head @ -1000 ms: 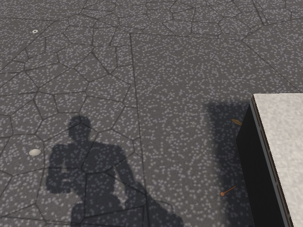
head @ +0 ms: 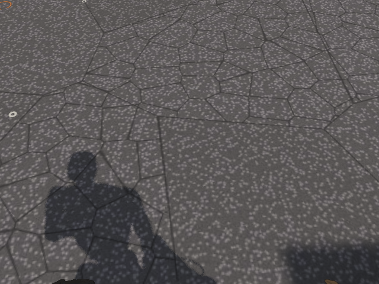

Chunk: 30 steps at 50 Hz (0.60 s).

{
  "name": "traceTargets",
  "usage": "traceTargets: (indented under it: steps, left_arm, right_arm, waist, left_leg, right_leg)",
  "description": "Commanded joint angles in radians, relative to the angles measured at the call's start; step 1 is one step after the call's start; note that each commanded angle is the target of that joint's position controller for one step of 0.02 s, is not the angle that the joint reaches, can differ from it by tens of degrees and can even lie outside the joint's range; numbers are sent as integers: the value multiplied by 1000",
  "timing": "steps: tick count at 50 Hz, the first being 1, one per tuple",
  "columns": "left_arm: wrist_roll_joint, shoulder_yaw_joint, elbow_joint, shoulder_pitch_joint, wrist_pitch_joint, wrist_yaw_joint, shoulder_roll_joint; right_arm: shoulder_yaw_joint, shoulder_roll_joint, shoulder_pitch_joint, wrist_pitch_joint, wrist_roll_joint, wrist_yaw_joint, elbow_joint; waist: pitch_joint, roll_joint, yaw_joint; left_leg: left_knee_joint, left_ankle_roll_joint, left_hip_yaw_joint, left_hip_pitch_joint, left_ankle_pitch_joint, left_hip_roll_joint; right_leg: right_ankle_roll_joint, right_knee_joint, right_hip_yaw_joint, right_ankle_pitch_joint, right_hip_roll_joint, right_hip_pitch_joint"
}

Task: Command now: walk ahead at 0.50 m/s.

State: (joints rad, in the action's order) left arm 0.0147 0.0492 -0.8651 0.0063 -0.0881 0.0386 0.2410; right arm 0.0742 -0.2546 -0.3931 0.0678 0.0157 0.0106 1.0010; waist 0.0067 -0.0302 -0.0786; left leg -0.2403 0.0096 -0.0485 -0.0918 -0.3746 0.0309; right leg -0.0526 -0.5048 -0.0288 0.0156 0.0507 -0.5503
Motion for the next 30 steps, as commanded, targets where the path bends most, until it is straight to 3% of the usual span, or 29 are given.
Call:
traceTargets:
  steps: [1, 2, 3, 4, 5, 6, 7, 8, 9, 11, 14, 19, 22, 24, 26, 27, 28, 29, 30]
  left_arm:
    - [-7, 69, -19, -220, -15, -4, 192]
    - [-16, 90, -56, -404, -10, -17, 270]
    - [-10, 93, -78, -438, -6, -10, 302]
    - [1, 66, -65, -414, -7, -10, 210]
    - [2, 55, -46, -327, -10, -15, 175]
    - [-7, 48, -28, -252, -13, -15, 158]
    - [-18, 42, -23, -205, -16, -14, 132]
    - [-28, 35, -24, -187, -19, -13, 112]
    - [-27, 34, -29, -188, -21, -12, 107]
    - [-21, 36, -45, -215, -26, -18, 126]
    - [-20, 43, -64, -262, -20, -38, 158]
    - [-7, 42, -87, -329, -12, -48, 164]
    - [1, 44, -112, -380, -4, -48, 168]
    - [5, 49, -124, -389, 5, -51, 178]
    - [7, 55, -124, -368, 16, -55, 192]
    - [9, 56, -118, -342, 21, -56, 198]
    - [7, 48, -113, -335, 27, -56, 178]
    - [-12, 29, -91, -353, 29, -57, 136]
    - [-13, -11, -89, -489, 5, -42, -8]
  right_arm:
    - [28, -159, 41, -7, 1, 8, -46]
    - [9, -115, 18, -4, -19, 9, -66]
    - [-24, 12, -108, 21, -11, -4, -61]
    - [-2, -94, -28, 44, 12, -9, -56]
    - [9, -134, 66, 59, 33, -11, -87]
    - [9, -132, 115, 62, 31, -4, -95]
    - [17, -129, 140, 56, 16, 2, -96]
    - [20, -116, 119, 44, 11, 4, -92]
    - [19, -93, 103, 32, 10, 6, -88]
    - [17, -71, 125, 15, 7, 8, -96]
    - [18, -70, 222, 9, -6, 7, -130]
    - [0, -43, 385, 17, 2, -13, -167]
    - [-7, -51, 462, 20, 11, -27, -196]
    - [-6, -68, 482, 25, 11, -39, -215]
    - [4, -100, 431, 29, 11, -46, -211]
    - [17, -124, 348, 30, 7, -45, -189]
    - [43, -167, 181, 27, 3, -39, -133]
    - [65, -244, 2, 22, -7, -29, -93]
    - [76, -312, -49, 18, -3, -38, -68]
  waist:
    - [-132, 122, 182]
    - [-281, -4, 227]
    - [-391, -260, 147]
    - [-333, -158, 187]
    - [-195, -122, 176]
    - [-121, -35, 147]
    - [-63, -11, 120]
    - [-52, -32, 86]
    - [-46, -42, 71]
    - [-15, -42, 62]
    - [18, -29, 79]
    - [48, -24, 129]
    - [80, -29, 154]
    - [84, -38, 143]
    - [53, -56, 100]
    - [3, -63, 47]
    - [-95, -45, -24]
    - [-245, 70, -71]
    - [-378, 351, 10]
  left_leg:
    - [-333, 103, 48, 70, 894, -214]
    - [-658, 65, 4, 301, 554, -148]
    - [-964, 18, 66, 678, -167, 32]
    - [-1079, 38, 184, 796, -205, -20]
    - [-1085, 52, 157, 856, -112, -70]
    - [-1040, 50, 129, 822, -15, -121]
    - [-982, 44, 121, 781, 41, -150]
    - [-949, 42, 129, 720, 77, -176]
    - [-917, 37, 128, 692, 89, -184]
    - [-837, 20, 116, 713, 122, -198]
    - [-681, -11, 104, 789, 273, -201]
    - [-402, -11, 48, 725, 490, -147]
    - [-324, 3, 46, 736, 474, -130]
    - [-289, 28, 55, 740, 407, -124]
    - [-268, 55, 40, 656, 328, -100]
    - [-253, 74, 10, 533, 314, -67]
    - [-255, 99, -13, 311, 322, -39]
    - [-284, 159, 184, 3, 343, -210]
    - [-152, 327, 671, -323, 116, -424]
  right_leg:
    - [-68, 19, -33, 13, -46, 362]
    - [-136, -10, 209, -2, 157, 683]
    - [-288, 121, 688, 231, 352, 964]
    - [-248, 188, 713, 362, 319, 924]
    - [-206, 212, 569, 329, 291, 794]
    - [-187, 244, 464, 236, 257, 647]
    - [-179, 275, 386, 155, 227, 525]
    - [-172, 302, 335, 115, 204, 453]
    - [-175, 328, 306, 98, 192, 419]
    - [-182, 366, 247, 55, 185, 382]
    - [-178, 387, 183, -30, 175, 395]
    - [-136, 391, 74, -37, 128, 415]
    - [-137, 368, 76, -23, 167, 502]
    - [-125, 328, 86, -71, 206, 578]
    - [-103, 258, 84, -219, 223, 628]
    - [-85, 162, 60, -381, 204, 626]
    - [-62, -23, 20, -465, 150, 574]
    - [-25, -342, -28, -207, 83, 369]
    - [35, -683, 8, 477, -109, -29]
